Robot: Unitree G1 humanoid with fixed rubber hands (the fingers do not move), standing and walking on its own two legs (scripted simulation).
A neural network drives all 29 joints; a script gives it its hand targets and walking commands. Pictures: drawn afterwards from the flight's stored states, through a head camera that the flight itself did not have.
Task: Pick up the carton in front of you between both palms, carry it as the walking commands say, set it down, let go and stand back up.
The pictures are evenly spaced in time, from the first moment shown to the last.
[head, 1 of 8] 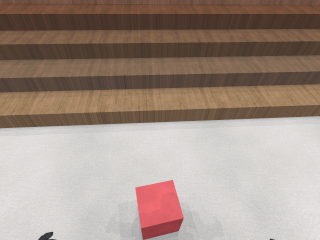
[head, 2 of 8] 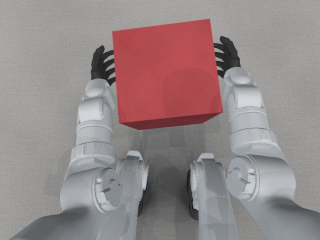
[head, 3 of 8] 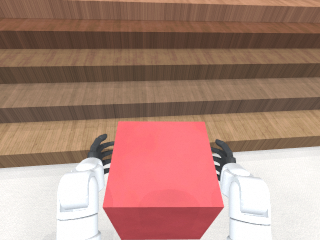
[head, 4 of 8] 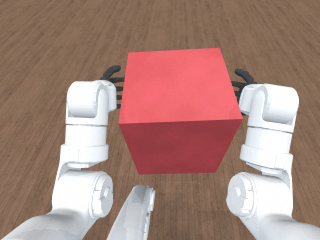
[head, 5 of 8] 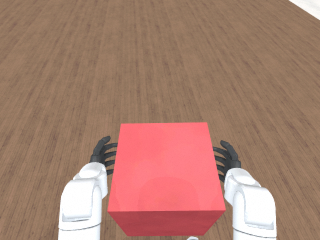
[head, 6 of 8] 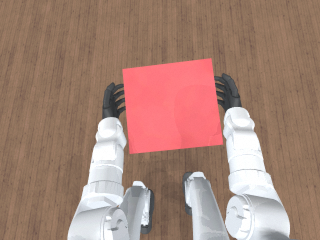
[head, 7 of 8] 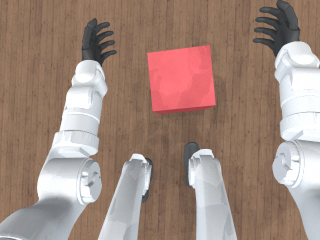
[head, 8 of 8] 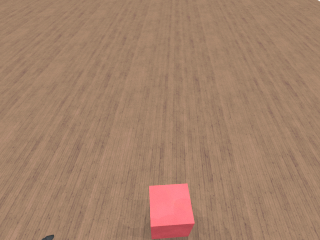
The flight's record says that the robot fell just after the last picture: no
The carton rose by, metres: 1.65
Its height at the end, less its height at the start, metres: +0.89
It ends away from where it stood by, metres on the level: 4.79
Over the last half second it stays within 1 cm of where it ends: yes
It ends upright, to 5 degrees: yes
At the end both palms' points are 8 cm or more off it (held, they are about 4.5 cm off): yes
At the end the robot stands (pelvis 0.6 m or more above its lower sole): yes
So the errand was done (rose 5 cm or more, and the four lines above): yes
